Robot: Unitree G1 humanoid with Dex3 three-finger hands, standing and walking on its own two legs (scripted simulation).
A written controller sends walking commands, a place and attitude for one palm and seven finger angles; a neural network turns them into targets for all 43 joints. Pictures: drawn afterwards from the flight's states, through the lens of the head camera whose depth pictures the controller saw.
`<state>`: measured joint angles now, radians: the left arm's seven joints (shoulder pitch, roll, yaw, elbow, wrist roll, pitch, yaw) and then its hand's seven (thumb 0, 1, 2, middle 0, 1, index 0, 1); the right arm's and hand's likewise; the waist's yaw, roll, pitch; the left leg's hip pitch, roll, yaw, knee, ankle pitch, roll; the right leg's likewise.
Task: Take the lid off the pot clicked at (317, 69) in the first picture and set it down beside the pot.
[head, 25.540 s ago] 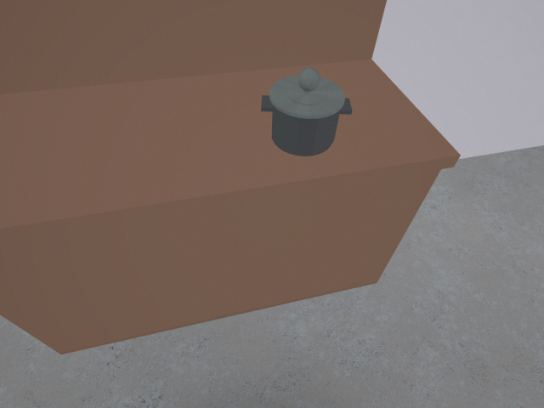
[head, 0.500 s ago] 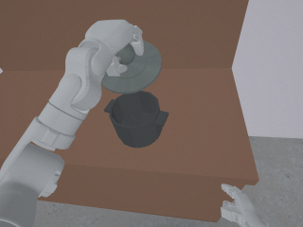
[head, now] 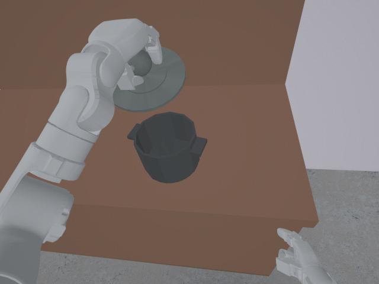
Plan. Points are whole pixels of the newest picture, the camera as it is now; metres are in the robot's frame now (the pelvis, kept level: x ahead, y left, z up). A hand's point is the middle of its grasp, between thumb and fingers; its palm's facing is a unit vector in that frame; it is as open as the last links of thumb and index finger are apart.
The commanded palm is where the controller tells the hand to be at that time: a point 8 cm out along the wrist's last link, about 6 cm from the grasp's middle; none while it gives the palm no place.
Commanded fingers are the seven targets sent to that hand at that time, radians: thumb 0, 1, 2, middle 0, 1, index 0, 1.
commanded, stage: move the lid sideways beside the pot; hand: left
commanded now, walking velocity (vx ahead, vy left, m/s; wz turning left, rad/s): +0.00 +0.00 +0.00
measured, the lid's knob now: (139, 62) +0.46 +0.11 +0.26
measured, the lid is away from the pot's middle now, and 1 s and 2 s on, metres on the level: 0.02 0.16 0.25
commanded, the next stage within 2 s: lower the lid onto the table in 1.90 s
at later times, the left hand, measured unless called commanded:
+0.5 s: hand (98, 71) +0.43 +0.18 +0.26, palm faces -0.05 -0.02 -1.00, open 7.5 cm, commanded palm +0.39 +0.19 +0.33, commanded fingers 0.00 0.57 1.12 -0.92 -0.89 -0.94 -0.90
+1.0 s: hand (66, 73) +0.43 +0.25 +0.26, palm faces -0.09 -0.01 -1.00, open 7.5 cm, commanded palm +0.40 +0.25 +0.33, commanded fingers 0.00 0.57 1.12 -0.92 -0.89 -0.94 -0.90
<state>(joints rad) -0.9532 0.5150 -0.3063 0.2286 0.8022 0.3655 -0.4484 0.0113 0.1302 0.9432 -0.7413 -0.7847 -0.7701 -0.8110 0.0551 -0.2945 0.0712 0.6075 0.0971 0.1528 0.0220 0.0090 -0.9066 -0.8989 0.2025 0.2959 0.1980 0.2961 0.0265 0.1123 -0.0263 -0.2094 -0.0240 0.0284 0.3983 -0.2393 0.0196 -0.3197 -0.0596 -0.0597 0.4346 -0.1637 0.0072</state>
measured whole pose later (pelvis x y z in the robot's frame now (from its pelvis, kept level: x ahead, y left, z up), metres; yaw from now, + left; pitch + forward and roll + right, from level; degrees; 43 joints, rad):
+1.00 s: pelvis +0.01 +0.02 +0.00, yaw +1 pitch +4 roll +0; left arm -0.94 0.71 -0.17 0.32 0.85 0.28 -0.58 0.01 0.14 0.94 -0.74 -0.79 -0.77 -0.81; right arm 0.11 -0.31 0.06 0.60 0.10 0.14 0.00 0.01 -0.91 -0.90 0.20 0.30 0.20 0.30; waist 0.03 0.09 0.01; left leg -0.22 -0.04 0.01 0.39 -0.24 0.05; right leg -0.30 -0.08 -0.07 0.38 -0.14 0.03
